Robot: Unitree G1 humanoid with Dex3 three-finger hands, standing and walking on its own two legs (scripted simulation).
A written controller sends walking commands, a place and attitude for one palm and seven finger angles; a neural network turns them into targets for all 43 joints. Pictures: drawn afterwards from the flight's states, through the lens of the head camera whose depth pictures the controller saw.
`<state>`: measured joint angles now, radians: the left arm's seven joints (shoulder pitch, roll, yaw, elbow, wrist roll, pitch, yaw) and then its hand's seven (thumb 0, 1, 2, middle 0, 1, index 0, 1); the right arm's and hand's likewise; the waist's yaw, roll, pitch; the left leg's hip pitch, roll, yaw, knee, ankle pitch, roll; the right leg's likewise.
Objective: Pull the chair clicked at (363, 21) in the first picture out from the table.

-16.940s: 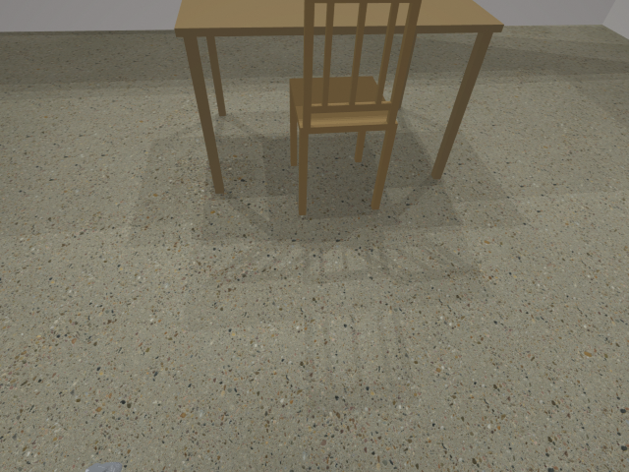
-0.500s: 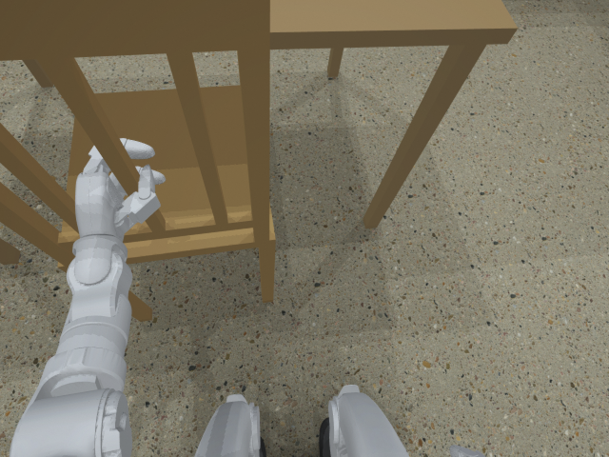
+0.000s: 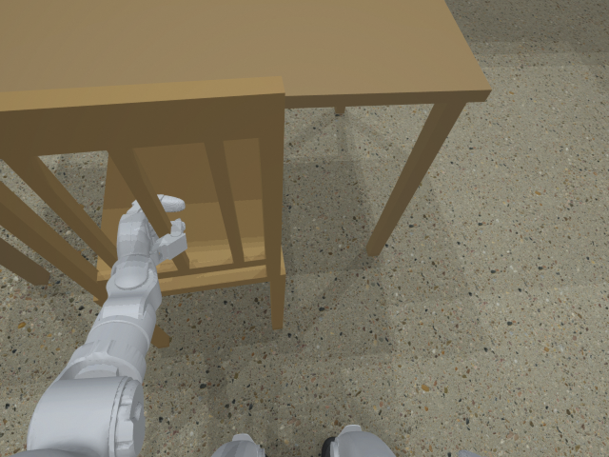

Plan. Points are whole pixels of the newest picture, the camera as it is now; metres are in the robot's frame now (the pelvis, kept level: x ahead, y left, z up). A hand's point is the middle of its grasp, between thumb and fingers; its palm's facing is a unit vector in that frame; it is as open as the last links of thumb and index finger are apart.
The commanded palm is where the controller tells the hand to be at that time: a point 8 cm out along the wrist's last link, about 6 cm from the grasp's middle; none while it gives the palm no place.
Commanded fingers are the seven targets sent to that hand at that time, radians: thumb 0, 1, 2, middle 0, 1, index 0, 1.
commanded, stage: step backward, pulling the chair out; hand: left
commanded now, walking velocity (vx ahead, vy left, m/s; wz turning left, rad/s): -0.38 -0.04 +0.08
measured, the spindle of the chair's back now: (159, 219) +0.44 +0.20 -0.03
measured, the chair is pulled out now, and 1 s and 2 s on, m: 0.04 0.19 0.22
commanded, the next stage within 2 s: none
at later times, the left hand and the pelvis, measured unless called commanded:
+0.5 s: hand (196, 277) +0.36 +0.14 -0.04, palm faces +0.09 -0.98 -0.17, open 5.1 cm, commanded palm +0.35 +0.19 -0.04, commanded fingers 0.00 0.90 0.90 -0.50 -1.45 -0.50 -1.45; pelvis -0.04 -0.01 +0.02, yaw -1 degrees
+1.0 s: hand (206, 335) +0.28 +0.12 -0.04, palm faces +0.07 -0.98 -0.20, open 5.2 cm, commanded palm +0.29 +0.17 -0.04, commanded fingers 0.00 0.90 0.90 -0.50 -1.45 -0.50 -1.45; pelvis -0.10 -0.03 +0.01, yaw +1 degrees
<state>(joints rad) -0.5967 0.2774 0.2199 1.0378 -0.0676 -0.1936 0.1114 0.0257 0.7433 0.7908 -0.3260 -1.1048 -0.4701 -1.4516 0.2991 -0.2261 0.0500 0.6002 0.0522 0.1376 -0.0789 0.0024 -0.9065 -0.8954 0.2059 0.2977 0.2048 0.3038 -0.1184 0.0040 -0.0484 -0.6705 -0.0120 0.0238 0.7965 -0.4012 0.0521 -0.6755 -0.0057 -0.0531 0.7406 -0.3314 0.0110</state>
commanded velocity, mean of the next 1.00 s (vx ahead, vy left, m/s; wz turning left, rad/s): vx -0.38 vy -0.01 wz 0.10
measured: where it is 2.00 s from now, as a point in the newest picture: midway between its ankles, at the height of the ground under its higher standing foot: outside the picture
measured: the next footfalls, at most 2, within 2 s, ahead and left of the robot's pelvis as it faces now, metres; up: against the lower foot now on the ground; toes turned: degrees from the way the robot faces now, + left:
left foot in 1.66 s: -0.09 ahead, +0.12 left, +0.00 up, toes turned +2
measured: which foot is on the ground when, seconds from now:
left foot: down 0.00-1.00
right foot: down 0.00-1.00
